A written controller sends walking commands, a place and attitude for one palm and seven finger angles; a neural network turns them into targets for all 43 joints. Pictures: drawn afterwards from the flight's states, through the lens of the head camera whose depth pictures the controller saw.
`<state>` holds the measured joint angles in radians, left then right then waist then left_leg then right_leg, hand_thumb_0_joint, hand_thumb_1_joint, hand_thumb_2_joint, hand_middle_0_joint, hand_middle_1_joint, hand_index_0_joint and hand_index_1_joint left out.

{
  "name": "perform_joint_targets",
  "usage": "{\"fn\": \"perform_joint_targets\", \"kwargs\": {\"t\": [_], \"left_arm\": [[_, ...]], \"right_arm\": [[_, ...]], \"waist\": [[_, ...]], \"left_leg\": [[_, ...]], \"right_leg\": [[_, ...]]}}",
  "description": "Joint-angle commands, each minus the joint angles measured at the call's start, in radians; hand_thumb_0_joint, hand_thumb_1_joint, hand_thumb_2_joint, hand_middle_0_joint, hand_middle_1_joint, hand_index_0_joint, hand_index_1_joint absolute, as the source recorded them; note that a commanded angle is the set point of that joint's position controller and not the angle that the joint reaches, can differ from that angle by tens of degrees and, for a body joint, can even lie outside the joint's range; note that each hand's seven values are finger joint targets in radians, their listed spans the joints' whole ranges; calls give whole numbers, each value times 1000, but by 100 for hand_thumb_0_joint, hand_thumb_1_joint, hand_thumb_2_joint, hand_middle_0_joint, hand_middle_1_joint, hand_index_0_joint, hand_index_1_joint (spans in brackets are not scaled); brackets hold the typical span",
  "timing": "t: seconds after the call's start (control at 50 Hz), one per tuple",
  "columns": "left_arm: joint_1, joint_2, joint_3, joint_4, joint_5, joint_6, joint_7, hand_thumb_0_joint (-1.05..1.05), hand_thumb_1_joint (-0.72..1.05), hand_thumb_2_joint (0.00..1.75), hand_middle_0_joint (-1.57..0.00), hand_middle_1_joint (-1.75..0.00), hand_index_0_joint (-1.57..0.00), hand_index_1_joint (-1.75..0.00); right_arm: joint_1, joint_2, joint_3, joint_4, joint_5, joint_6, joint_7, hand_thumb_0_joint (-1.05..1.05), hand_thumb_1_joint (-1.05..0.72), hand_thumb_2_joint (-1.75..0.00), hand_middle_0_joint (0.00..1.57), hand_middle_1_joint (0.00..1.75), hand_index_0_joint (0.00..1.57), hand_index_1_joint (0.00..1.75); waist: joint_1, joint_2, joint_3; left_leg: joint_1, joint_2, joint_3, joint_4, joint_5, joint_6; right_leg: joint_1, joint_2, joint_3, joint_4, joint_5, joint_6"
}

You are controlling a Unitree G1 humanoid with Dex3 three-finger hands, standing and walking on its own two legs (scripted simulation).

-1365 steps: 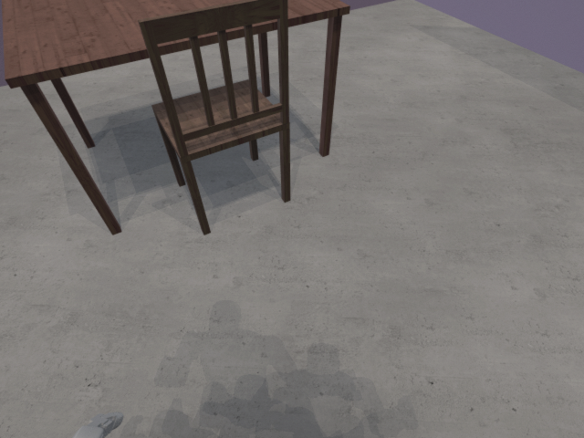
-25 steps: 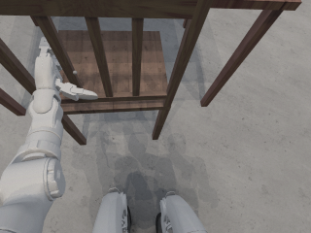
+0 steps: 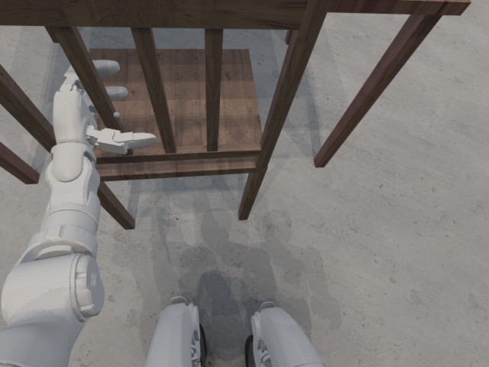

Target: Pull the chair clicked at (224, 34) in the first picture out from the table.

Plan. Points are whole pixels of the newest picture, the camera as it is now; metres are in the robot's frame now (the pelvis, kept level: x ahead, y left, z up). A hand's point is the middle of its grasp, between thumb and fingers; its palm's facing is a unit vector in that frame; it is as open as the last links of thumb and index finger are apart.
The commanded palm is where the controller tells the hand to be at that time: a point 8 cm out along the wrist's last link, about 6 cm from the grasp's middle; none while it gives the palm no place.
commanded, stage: hook a spindle and tug to test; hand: left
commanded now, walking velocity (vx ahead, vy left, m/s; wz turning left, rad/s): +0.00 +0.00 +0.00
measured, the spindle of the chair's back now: (159, 104) +0.53 +0.11 +0.03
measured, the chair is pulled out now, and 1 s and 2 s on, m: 0.00 0.02 0.12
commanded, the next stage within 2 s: step backward, pulling the chair out in 0.98 s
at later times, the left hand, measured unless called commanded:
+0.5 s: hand (117, 117) +0.50 +0.17 +0.04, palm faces +0.08 -1.00 -0.01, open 5.2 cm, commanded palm +0.46 +0.20 +0.03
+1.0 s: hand (118, 129) +0.48 +0.17 +0.04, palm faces +0.05 -1.00 -0.02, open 5.3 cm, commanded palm +0.43 +0.21 +0.03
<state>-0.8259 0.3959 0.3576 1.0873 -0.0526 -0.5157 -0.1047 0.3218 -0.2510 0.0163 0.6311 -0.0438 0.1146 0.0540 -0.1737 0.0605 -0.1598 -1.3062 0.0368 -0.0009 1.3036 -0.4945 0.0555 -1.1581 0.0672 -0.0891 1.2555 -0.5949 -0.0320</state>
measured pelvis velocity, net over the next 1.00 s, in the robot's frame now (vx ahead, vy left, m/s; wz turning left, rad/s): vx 0.03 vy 0.00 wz -0.01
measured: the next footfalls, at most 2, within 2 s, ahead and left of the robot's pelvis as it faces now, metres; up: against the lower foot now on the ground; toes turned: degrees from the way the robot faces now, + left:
none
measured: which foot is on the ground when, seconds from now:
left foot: down 0.00-1.00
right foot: down 0.00-1.00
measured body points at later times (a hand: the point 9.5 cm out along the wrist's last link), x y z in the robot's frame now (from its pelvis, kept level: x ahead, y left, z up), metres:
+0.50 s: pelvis +0.00 +0.00 +0.00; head +0.15 +0.03 +0.43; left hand +0.49 +0.22 +0.04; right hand +0.03 -0.26 -0.11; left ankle +0.05 +0.09 -0.61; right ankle -0.01 -0.11 -0.61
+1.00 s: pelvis +0.03 +0.00 +0.02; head +0.17 +0.02 +0.45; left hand +0.47 +0.22 +0.04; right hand +0.08 -0.26 -0.10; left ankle +0.05 +0.09 -0.61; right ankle -0.01 -0.11 -0.61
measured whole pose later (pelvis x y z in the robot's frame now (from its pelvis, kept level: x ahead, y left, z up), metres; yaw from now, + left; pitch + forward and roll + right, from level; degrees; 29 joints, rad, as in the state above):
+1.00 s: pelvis +0.03 +0.00 +0.02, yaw +0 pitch +27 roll -4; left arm -0.54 0.30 0.29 0.80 -0.12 -0.47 -0.09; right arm 0.31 -0.24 0.00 0.59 -0.02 0.13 0.07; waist -0.14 0.05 -0.18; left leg -1.18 0.03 0.03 1.22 -0.51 0.06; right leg -1.05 0.07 -0.05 1.17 -0.60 -0.02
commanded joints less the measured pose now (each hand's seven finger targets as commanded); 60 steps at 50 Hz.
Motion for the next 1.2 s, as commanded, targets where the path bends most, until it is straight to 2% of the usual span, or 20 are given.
{"fn": "perform_joint_targets", "kwargs": {"t": [0.0, 0.04, 0.18, 0.26, 0.38, 0.4, 0.42, 0.48, 0.52, 0.58, 0.74, 0.9, 1.0, 1.04, 1.06, 1.08, 1.1, 1.14, 1.16, 1.18], "left_arm": [[-364, 183, 3, -184, -9, -70, 2, 0, 17, 59, -50, -145, -50, -145], [-395, 181, -1, -180, -14, -60, 2, 0, 28, 64, -50, -145, -50, -145], [-406, 206, 20, -253, -21, -84, 8, 0, 68, 80, -50, -145, -50, -145], [-415, 172, -16, -208, -8, -77, 6, 0, 90, 90, -50, -145, -50, -145], [-362, 114, -42, -236, -24, -74, 11, 0, 90, 90, -50, -145, -50, -145], [-337, 100, -49, -204, -23, -67, 13, 0, 90, 90, -50, -145, -50, -145], [-343, 137, -23, -213, -20, -67, 17, 0, 90, 90, -50, -145, -50, -145], [-329, 101, -62, -231, -2, -73, 23, 0, 90, 90, -50, -145, -50, -145], [-306, 140, -29, -233, -3, -74, 25, 0, 90, 90, -50, -145, -50, -145], [-277, 127, -38, -243, -10, -74, 13, 0, 90, 90, -50, -145, -50, -145], [-110, 100, -42, -354, -44, -51, -2, 0, 90, 90, -50, -145, -50, -145], [81, 81, -41, -474, -71, -38, 6, 0, 90, 90, -50, -145, -50, -145], [123, 48, -62, -535, -76, -49, 11, 0, 90, 90, -50, -145, -50, -145], [93, 36, -70, -527, -80, -48, 16, 0, 90, 90, -50, -145, -50, -145], [-9, 41, -87, -538, -71, -54, 22, 0, 90, 90, -50, -145, -50, -145], [-229, 245, -80, -652, 33, 81, 115, 0, 90, 90, -50, -145, -50, -145], [-315, 254, -90, -743, 33, 136, 157, 0, 90, 90, -50, -145, -50, -145], [-176, 170, -130, -631, 40, 219, 190, 0, 90, 90, -50, -145, -50, -145], [-74, 96, -187, -493, 46, 271, 188, 0, 90, 90, -50, -145, -50, -145], [-45, 39, -221, -390, 37, 304, 197, 0, 90, 90, -50, -145, -50, -145]], "right_arm": [[169, -181, -66, -40, 1, -8, -6, 0, -90, -90, 20, 30, 20, 30], [169, -183, -65, -40, 2, -7, -9, 0, -90, -90, 20, 30, 20, 30], [170, -180, -66, -43, 1, -14, -12, 0, -90, -90, 20, 30, 20, 30], [169, -182, -69, -30, 0, -10, -11, 0, -90, -90, 20, 30, 20, 30], [160, -179, -74, -46, 2, -10, -6, 0, -90, -90, 20, 30, 20, 30], [156, -177, -73, -44, 3, -8, -4, 0, -90, -90, 20, 30, 20, 30], [160, -182, -73, -40, 1, -6, -4, 0, -90, -90, 20, 30, 20, 30], [155, -175, -73, -52, 2, -2, 1, 0, -90, -90, 20, 30, 20, 30], [155, -177, -73, -51, 2, 1, 0, 0, -90, -90, 20, 30, 20, 30], [152, -174, -72, -60, 5, 3, 0, 0, -90, -90, 20, 30, 20, 30], [135, -166, -77, -89, 15, 12, 6, 0, -90, -90, 20, 30, 20, 30], [117, -157, -82, -109, 25, 0, 10, 0, -90, -90, 20, 30, 20, 30], [111, -150, -87, -107, 27, -15, 10, 0, -90, -90, 20, 30, 20, 30], [106, -150, -84, -100, 24, -20, 10, 0, -90, -90, 20, 30, 20, 30], [105, -153, -85, -89, 24, -23, 5, 0, -90, -90, 20, 30, 20, 30], [139, -134, -59, -170, 74, 31, -28, 0, -90, -90, 20, 30, 20, 30], [144, -138, -77, -164, 88, 27, -64, 0, -90, -90, 20, 30, 20, 30], [139, -139, -70, -153, 86, 22, -94, 0, -90, -90, 20, 30, 20, 30], [99, -143, -65, -138, 85, 31, -98, 0, -90, -90, 20, 30, 20, 30], [108, -148, -66, -121, 92, 36, -108, 0, -90, -90, 20, 30, 20, 30]], "waist": [[-17, 97, -511], [-28, 81, -491], [-11, 113, -554], [-27, 105, -499], [-11, 119, -546], [-12, 105, -518], [-8, 93, -508], [-11, 98, -513], [0, 89, -511], [0, 74, -514], [40, 92, -546], [62, 24, -518], [67, 72, -520], [54, 40, -488], [28, 42, -477], [73, 170, -714], [72, 239, -713], [67, 206, -629], [71, 181, -478], [71, 111, -411]], "left_leg": [[603, -3, -107, -104, 393, -21], [574, -4, -107, -105, 356, -18], [619, -5, -108, -106, 411, -21], [612, -1, -117, -110, 366, -23], [680, 2, -133, -129, 406, -30], [671, 2, -131, -129, 392, -31], [652, 2, -129, -128, 388, -29], [647, -2, -122, -129, 381, -24], [628, -4, -111, -124, 387, -23], [619, -7, -104, -127, 396, -21], [667, -7, -90, -145, 500, -29], [628, -14, -60, -158, 550, -25], [681, -10, -59, -156, 637, -33], [662, -10, -63, -155, 597, -33], [664, -8, -67, -151, 579, -33], [998, -3, -43, -328, 550, -21], [1086, -6, -49, -371, 604, -23], [1082, -2, -71, -388, 699, -18], [988, 24, -131, -472, 613, -36], [972, 32, -136, -479, 653, -15]], "right_leg": [[54, 0, 55, -164, 330, -4], [52, 0, 56, -170, 306, -1], [83, 0, 59, -159, 349, -5], [33, -1, 51, -168, 294, -5], [27, -1, 42, -165, 303, -10], [18, -2, 39, -171, 295, -8], [27, -2, 40, -168, 296, -8], [35, -1, 46, -168, 300, -8], [61, -1, 51, -170, 319, -7], [87, -1, 55, -170, 344, -7], [158, -1, 55, -177, 445, -7], [270, -5, 68, -186, 584, 3], [257, -12, 68, -182, 626, 3], [243, -10, 63, -184, 597, 6], [221, -10, 65, -184, 582, 7], [559, -81, 115, -340, 629, -7], [579, -74, 119, -400, 729, 2], [549, -74, 113, -418, 783, 13], [501, -77, 84, -442, 572, 7], [515, -70, 86, -458, 579, 14]]}}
